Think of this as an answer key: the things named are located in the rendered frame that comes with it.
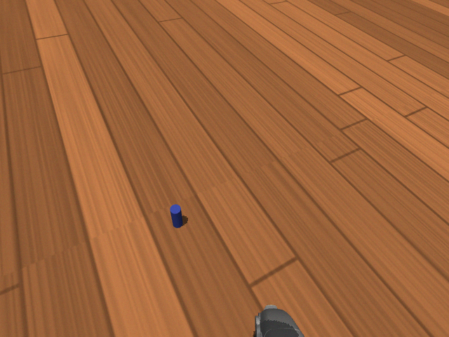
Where can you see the can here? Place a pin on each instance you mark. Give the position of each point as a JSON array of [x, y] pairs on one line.
[[176, 215]]

